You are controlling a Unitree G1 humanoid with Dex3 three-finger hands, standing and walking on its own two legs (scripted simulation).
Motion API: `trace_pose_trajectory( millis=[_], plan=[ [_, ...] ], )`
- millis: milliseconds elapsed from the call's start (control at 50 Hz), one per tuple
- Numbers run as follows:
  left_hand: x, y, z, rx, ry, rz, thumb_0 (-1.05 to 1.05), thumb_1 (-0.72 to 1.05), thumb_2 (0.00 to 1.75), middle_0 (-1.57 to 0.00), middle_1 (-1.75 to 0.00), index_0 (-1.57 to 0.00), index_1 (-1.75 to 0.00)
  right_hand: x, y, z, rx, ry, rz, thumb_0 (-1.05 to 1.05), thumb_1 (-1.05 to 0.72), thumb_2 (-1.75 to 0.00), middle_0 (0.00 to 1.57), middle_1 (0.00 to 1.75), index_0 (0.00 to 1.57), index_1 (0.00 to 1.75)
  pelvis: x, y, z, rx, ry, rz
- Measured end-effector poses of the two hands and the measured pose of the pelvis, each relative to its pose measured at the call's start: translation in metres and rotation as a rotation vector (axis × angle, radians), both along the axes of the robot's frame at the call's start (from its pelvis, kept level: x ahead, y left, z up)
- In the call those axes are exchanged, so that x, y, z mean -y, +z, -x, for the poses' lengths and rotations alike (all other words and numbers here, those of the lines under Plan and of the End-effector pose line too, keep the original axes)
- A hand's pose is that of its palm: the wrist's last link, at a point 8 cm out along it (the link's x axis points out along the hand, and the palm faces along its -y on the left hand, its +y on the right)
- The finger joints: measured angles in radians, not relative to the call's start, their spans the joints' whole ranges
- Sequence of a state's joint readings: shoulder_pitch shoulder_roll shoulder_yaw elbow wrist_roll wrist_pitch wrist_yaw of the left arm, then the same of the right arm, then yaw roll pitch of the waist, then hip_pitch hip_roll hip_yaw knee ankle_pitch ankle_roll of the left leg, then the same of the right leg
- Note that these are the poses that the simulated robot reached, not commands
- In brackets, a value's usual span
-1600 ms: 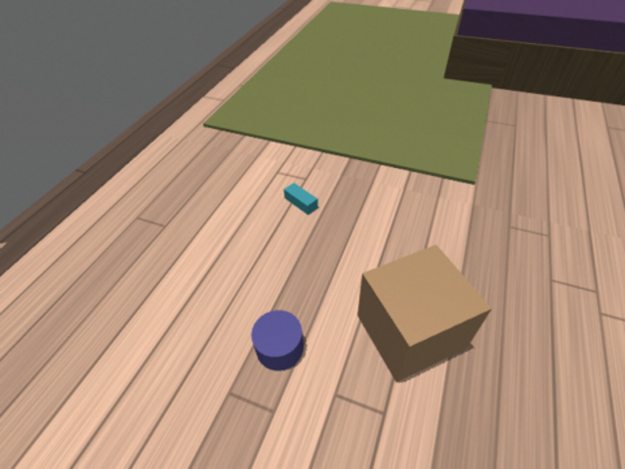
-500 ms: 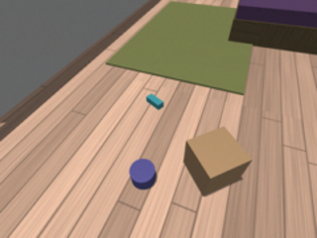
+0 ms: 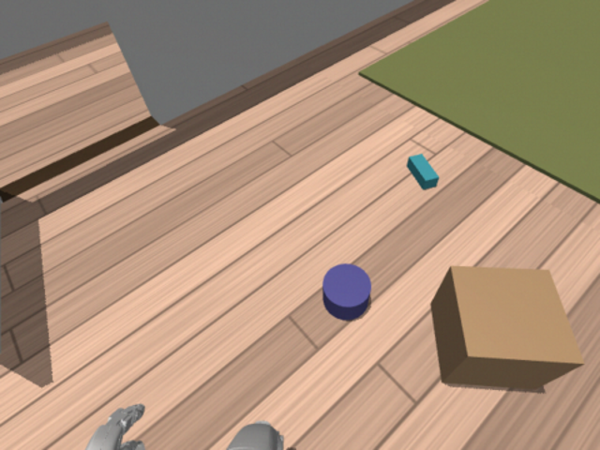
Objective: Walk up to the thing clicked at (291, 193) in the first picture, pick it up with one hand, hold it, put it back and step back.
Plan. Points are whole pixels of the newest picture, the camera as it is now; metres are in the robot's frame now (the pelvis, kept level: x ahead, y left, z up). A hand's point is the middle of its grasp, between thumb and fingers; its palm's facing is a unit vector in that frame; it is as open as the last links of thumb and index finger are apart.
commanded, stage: walk up
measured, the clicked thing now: (422, 171) +1.29 -0.50 -0.75
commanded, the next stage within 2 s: stand in 1.84 s
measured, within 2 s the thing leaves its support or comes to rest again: neither
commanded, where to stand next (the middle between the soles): +0.07 +0.03 m, yaw +43 degrees
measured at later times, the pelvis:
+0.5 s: pelvis +0.02 -0.01 -0.03, yaw +22 degrees
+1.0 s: pelvis +0.02 +0.00 -0.03, yaw +38 degrees
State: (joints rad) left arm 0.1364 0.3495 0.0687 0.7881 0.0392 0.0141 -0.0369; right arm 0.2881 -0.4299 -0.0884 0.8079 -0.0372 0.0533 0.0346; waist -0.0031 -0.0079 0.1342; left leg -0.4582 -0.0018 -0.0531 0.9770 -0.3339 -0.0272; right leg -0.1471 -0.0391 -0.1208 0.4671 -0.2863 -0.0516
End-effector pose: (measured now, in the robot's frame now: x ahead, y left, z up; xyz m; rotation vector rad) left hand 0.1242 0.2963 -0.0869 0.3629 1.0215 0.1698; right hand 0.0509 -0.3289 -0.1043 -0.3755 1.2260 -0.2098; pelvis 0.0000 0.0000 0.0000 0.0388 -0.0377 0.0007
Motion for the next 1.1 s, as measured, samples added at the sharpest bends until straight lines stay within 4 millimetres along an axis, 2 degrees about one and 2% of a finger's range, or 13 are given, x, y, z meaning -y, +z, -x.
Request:
trace_pose_trajectory(
  millis=[100,180,240,380,520,620,720,780,820,880,980,1100],
  plan=[
    [-0.012,-0.015,0.054,-0.054,0.096,0.018,0.0,0.9,0.9,-0.21,-0.3,-0.2,-0.3,-0.006,0.002,-0.048,0.022,0.123,0.018,0.01,-0.9,-0.9,0.2,0.3,0.2,0.3,0.0,-0.007,-0.003,0.003,0.083,0.009],
    [-0.031,-0.034,0.094,-0.106,0.184,0.018,0.0,0.9,0.9,-0.21,-0.3,-0.2,-0.3,-0.026,0.004,-0.091,0.091,0.207,0.033,0.01,-0.9,-0.9,0.2,0.3,0.2,0.3,-0.006,-0.019,-0.009,-0.004,0.145,0.009],
    [-0.042,-0.047,0.117,-0.137,0.254,0.012,0.0,0.91,0.9,-0.2,-0.3,-0.2,-0.3,-0.042,0.004,-0.118,0.157,0.275,0.045,0.01,-0.9,-0.9,0.2,0.3,0.2,0.3,-0.01,-0.028,-0.01,0.003,0.187,-0.008],
    [-0.034,-0.038,0.14,-0.118,0.349,0.015,0.01,0.91,0.9,-0.2,-0.3,-0.2,-0.3,-0.064,0.009,-0.162,0.211,0.392,0.016,0.01,-0.9,-0.9,0.2,0.3,0.2,0.3,-0.005,-0.024,-0.02,0.006,0.291,0.018],
    [-0.012,-0.026,0.162,-0.059,0.439,-0.07,0.0,0.91,0.9,-0.2,-0.3,-0.2,-0.3,-0.07,-0.015,-0.205,0.217,0.494,-0.038,0.01,-0.9,-0.9,0.2,0.3,0.2,0.3,0.017,-0.035,-0.024,0.016,0.402,0.049],
    [0.001,-0.006,0.19,-0.072,0.516,-0.09,0.0,0.9,0.9,-0.21,-0.3,-0.2,-0.3,-0.084,-0.013,-0.219,0.181,0.558,-0.074,0.01,-0.9,-0.9,0.2,0.3,0.2,0.3,0.019,-0.021,-0.021,0.014,0.468,0.014],
    [-0.006,0.002,0.217,-0.088,0.555,-0.111,0.0,0.9,0.9,-0.21,-0.3,-0.2,-0.3,-0.092,-0.013,-0.219,0.119,0.612,-0.077,0.01,-0.9,-0.9,0.2,0.3,0.2,0.3,0.014,-0.017,-0.019,0.003,0.534,0.008],
    [-0.017,-0.007,0.234,-0.088,0.592,-0.106,0.0,0.9,0.9,-0.21,-0.3,-0.2,-0.3,-0.1,-0.016,-0.217,0.094,0.637,-0.045,0.01,-0.9,-0.9,0.2,0.3,0.2,0.3,0.007,-0.024,-0.016,0.001,0.567,0.01],
    [-0.025,-0.019,0.245,-0.093,0.618,-0.098,0.0,0.9,0.9,-0.21,-0.3,-0.2,-0.3,-0.106,-0.02,-0.216,0.1,0.649,-0.018,0.01,-0.9,-0.9,0.2,0.3,0.2,0.3,-0.001,-0.033,-0.013,0.002,0.586,0.003],
    [-0.027,-0.034,0.255,-0.122,0.676,-0.069,0.0,0.9,0.9,-0.2,-0.3,-0.2,-0.3,-0.115,-0.02,-0.212,0.106,0.668,-0.001,0.01,-0.9,-0.9,0.2,0.3,0.2,0.3,-0.006,-0.037,-0.012,0.009,0.61,0.002],
    [-0.012,-0.045,0.255,-0.12,0.715,-0.014,0.0,0.91,0.9,-0.2,-0.3,-0.2,-0.3,-0.122,-0.017,-0.212,0.101,0.696,0.007,0.01,-0.9,-0.9,0.2,0.3,0.2,0.3,-0.004,-0.034,-0.015,0.005,0.655,0.019],
    [0.021,-0.053,0.258,-0.124,0.754,0.022,0.0,0.91,0.9,-0.2,-0.3,-0.2,-0.3,-0.132,-0.03,-0.231,0.102,0.728,-0.011,0.01,-0.9,-0.9,0.2,0.3,0.2,0.3,0.005,-0.038,-0.019,0.029,0.697,0.055]
  ],
)
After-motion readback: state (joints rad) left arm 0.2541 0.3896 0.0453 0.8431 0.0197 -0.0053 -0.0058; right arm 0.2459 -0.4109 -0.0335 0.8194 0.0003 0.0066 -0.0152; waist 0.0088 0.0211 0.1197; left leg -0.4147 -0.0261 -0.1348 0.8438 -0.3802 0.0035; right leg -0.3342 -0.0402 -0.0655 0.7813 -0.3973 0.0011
